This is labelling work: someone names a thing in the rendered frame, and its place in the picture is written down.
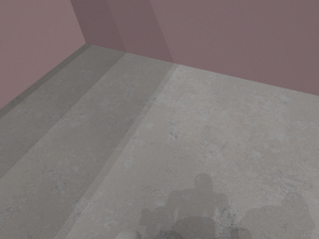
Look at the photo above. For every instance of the left robot thigh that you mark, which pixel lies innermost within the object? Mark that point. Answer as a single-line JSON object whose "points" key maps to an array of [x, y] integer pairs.
{"points": [[130, 234]]}

